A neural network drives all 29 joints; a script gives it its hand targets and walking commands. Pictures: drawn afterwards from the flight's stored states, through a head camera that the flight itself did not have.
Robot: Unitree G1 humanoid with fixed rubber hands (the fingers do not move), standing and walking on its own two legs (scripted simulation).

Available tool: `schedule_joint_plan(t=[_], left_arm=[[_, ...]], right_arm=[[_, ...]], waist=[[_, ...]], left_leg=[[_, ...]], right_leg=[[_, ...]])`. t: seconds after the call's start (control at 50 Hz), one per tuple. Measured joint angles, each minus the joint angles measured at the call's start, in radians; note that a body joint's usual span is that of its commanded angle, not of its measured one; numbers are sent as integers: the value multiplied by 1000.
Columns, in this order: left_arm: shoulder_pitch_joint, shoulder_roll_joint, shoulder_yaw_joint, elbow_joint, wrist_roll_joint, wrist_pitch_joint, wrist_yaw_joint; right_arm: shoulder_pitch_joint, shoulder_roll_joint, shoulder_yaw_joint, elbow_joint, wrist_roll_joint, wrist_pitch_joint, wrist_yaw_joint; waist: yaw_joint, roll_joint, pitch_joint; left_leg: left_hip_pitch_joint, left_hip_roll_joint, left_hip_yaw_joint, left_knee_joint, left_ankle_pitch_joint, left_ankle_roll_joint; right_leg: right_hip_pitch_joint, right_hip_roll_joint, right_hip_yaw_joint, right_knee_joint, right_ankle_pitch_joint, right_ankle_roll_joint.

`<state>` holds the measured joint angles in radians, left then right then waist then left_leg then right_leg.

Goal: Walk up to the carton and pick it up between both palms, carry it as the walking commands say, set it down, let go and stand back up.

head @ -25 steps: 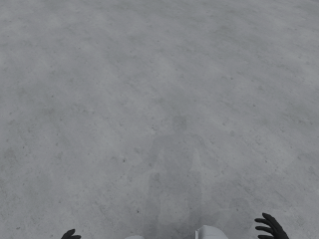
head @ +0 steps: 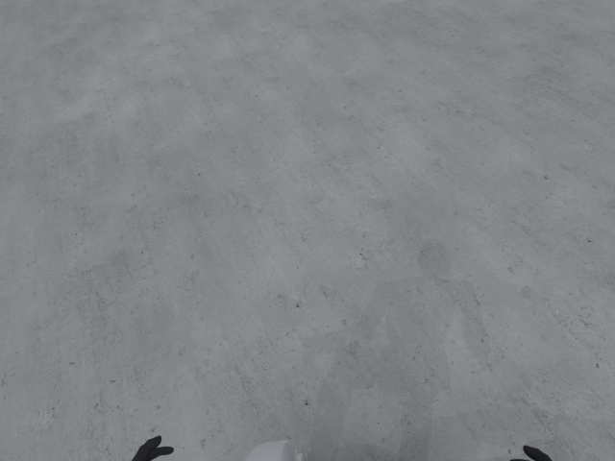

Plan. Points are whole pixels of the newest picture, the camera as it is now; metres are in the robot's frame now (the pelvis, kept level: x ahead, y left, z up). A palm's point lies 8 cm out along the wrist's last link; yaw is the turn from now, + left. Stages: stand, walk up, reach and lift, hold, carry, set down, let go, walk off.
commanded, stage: walk up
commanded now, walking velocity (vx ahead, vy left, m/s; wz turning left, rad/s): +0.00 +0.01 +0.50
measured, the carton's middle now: out of the picture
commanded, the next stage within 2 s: none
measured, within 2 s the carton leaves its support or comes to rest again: neither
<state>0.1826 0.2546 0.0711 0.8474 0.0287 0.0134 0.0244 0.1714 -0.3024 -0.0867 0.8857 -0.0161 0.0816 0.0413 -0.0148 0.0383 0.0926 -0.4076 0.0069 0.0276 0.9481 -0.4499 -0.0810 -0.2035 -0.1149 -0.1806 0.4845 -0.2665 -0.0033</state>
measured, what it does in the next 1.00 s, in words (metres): steps on the spot, turning left: left foot, then right foot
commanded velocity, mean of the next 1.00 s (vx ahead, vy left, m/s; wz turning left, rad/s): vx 0.00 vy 0.01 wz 0.50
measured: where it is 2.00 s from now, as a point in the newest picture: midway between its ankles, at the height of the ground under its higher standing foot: outside the picture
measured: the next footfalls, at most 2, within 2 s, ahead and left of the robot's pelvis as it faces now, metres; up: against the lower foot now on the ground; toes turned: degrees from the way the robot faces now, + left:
left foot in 0.16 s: +0.02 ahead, +0.13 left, +0.00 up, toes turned +10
right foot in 0.60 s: +0.07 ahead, -0.11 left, +0.00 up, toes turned +14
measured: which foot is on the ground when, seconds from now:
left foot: up 0.00-0.14, down 0.16-0.60, up 0.62-0.96, down 0.98-1.00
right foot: down 0.00-0.16, up 0.18-0.58, down 0.60-0.98, up 1.00-1.00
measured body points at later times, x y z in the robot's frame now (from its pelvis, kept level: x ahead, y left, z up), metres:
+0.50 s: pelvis -0.01 +0.02 +0.00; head +0.04 +0.04 +0.45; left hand +0.08 +0.31 -0.13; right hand +0.15 -0.23 -0.13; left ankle -0.02 +0.13 -0.74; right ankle +0.02 -0.13 -0.70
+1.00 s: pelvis -0.03 +0.01 -0.02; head +0.01 +0.04 +0.43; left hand -0.11 +0.30 -0.15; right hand +0.23 -0.16 -0.13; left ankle -0.09 +0.10 -0.75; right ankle +0.04 -0.12 -0.74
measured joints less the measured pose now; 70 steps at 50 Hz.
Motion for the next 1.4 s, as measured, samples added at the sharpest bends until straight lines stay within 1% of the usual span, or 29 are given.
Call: schedule_joint_plan(t=[0.1, 0.14, 0.16, 0.18, 0.22, 0.26, 0.32, 0.38, 0.44, 0.54, 0.58, 0.6, 0.62, 0.66, 0.68, 0.72, 0.76, 0.82, 0.92, 0.94, 0.98, 1.0, 1.04, 1.08, 1.14, 1.2, 1.26, 1.36, 1.4], left_arm=[[17, 22, 15, 30, -4, 2, -9], [23, 32, 20, 43, -8, 8, -13], [30, 37, 21, 47, -12, 10, -16], [30, 44, 23, 50, -16, 15, -18], [19, 41, 22, 49, -15, 36, -12], [1, 29, 17, 38, -12, 44, -12], [-25, 16, 11, 23, -5, 42, -17], [-53, 11, -5, 14, -7, 46, -16], [-79, 8, -19, 4, -15, 47, -11], [-111, 0, -29, -13, -34, 32, 0], [-110, -1, -31, -20, -42, 20, 1], [-101, 4, -32, -24, -41, 10, 2], [-93, 2, -32, -22, -36, 6, 1], [-69, 1, -30, -12, -24, 9, -1], [-56, 0, -29, -4, -19, 11, -1], [-33, -1, -25, 10, -15, 13, 0], [-14, 2, -22, 15, -13, 12, 0], [5, 10, -19, 15, -9, 4, -3], [23, 28, -12, 22, -6, 2, -11], [26, 33, -10, 25, -8, 4, -13], [39, 44, -9, 26, -14, 7, -18], [39, 55, -7, 27, -15, 12, -20], [25, 59, -4, 22, -12, 31, -12], [12, 50, -6, 12, -11, 39, -9], [-1, 39, -9, -4, -10, 41, -13], [-14, 34, -10, -15, -10, 46, -11], [-34, 28, -13, -27, -13, 48, -6], [-75, 17, -23, -50, -30, 36, 2], [-83, 12, -28, -56, -39, 26, 4]], right_arm=[[-43, 15, 13, -20, 7, -7, 6], [-58, 18, 17, -30, 10, -20, 4], [-60, 16, 18, -36, 10, -30, 2], [-63, 21, 17, -38, 6, -40, -2], [-61, 25, 14, -34, 1, -53, -12], [-50, 27, 8, -24, 7, -55, -23], [-31, 27, 8, -16, 14, -56, -31], [-18, 25, 20, -15, 14, -58, -33], [-11, 22, 30, -8, 13, -57, -35], [0, 11, 33, 10, 8, -50, -36], [8, 4, 32, 15, 11, -46, -34], [15, 1, 32, 15, 13, -45, -33], [14, -6, 29, 17, 16, -43, -34], [13, -14, 28, 18, 9, -37, -38], [13, -17, 27, 17, 4, -34, -35], [11, -23, 23, 14, 1, -27, -23], [9, -22, 22, 11, 2, -20, -10], [-5, -16, 26, 1, 4, -10, 1], [-55, -4, 34, -22, 4, -11, 7], [-64, -2, 35, -27, 4, -15, 6], [-71, -4, 37, -37, 3, -30, 1], [-72, 2, 35, -38, 0, -40, -2], [-63, 12, 31, -37, -3, -51, -12], [-45, 16, 25, -27, -1, -51, -24], [-20, 24, 18, -23, 1, -50, -37], [-2, 30, 16, -27, 3, -55, -40], [12, 32, 16, -28, 2, -56, -41], [28, 24, 13, -19, -6, -47, -39], [32, 17, 11, -16, -8, -40, -37]], waist=[[15, -27, 4], [18, -44, -1], [17, -46, -9], [16, -61, -10], [20, -68, -7], [22, -61, -6], [20, -56, -15], [10, -53, -21], [-3, -47, -21], [-25, -23, -18], [-26, -12, -20], [-22, -13, -24], [-19, 0, -21], [-20, 8, -17], [-20, 9, -17], [-15, 12, -16], [-7, 7, -15], [3, -7, -15], [24, -32, -13], [27, -39, -14], [29, -45, -24], [29, -60, -22], [34, -77, -6], [38, -74, 1], [38, -72, 1], [28, -69, -3], [16, -60, -7], [-4, -33, -12], [-8, -16, -15]], left_leg=[[73, 8, 33, -202, -9, 25], [118, 4, 54, -312, 51, 39], [146, 6, 59, -385, 120, 54], [141, -3, 59, -393, 165, 83], [128, -9, 42, -375, 159, 116], [142, -8, 20, -406, 162, 124], [158, -12, -10, -461, 195, 123], [159, -16, -39, -483, 214, 123], [149, -21, -65, -479, 219, 118], [116, -31, -110, -454, 220, 98], [98, -39, -127, -431, 214, 84], [84, -49, -131, -406, 204, 77], [61, -51, -136, -350, 143, 74], [-8, -58, -101, -155, 2, 70], [-37, -57, -80, -61, -16, 66], [-67, -44, -49, 62, 6, 53], [-63, -26, -27, 88, 33, 38], [-21, -1, -1, -3, 37, 28], [63, 9, 29, -207, 2, 40], [83, 6, 38, -254, 15, 44], [143, 6, 47, -392, 103, 60], [139, -3, 45, -399, 139, 85], [123, -16, 30, -364, 143, 113], [134, -18, 10, -382, 150, 122], [154, -25, -13, -431, 182, 126], [158, -32, -37, -460, 205, 129], [151, -40, -63, -470, 219, 127], [121, -54, -109, -467, 236, 114], [103, -59, -129, -457, 239, 102]], right_leg=[[-20, -28, -49, 37, -18, 14], [-38, -45, -65, 77, -38, 28], [-53, -52, -74, 110, -55, 36], [-78, -59, -60, 167, -104, 46], [-146, -27, 17, 341, -221, 63], [-196, 5, 63, 472, -222, 72], [-239, 25, 102, 544, -169, 81], [-244, 38, 137, 519, -147, 83], [-226, 50, 159, 437, -149, 81], [-161, 79, 163, 239, -139, 68], [-106, 85, 146, 103, -70, 57], [-77, 78, 138, 32, -13, 37], [-79, 77, 127, 34, 14, 17], [-79, 58, 106, 52, 1, 4], [-68, 46, 97, 45, -4, 4], [-42, 26, 79, 17, 0, 8], [-23, 8, 62, -3, 9, 12], [-12, -15, 36, -13, 13, 17], [-32, -44, -10, 23, -2, 36], [-40, -52, -19, 39, -9, 42], [-67, -63, -35, 96, -36, 59], [-95, -70, -21, 164, -96, 59], [-161, -41, 60, 343, -226, 56], [-209, -9, 103, 473, -234, 56], [-246, 12, 127, 540, -174, 68], [-248, 28, 141, 516, -148, 74], [-227, 45, 153, 440, -152, 72], [-162, 78, 167, 253, -158, 55], [-115, 92, 161, 139, -118, 43]])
